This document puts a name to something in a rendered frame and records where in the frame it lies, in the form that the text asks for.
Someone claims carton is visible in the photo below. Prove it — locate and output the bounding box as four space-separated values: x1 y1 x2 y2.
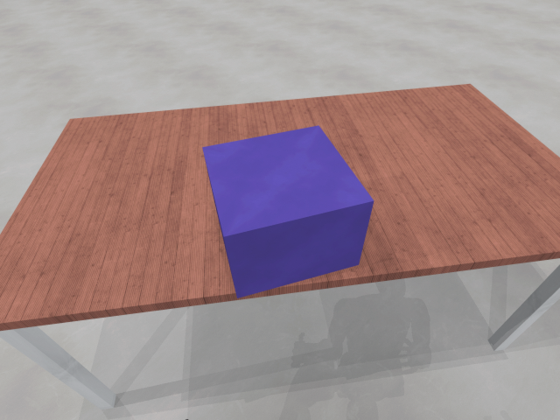
202 126 374 298

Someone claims table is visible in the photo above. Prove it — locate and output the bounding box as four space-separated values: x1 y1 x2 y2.
0 84 560 410

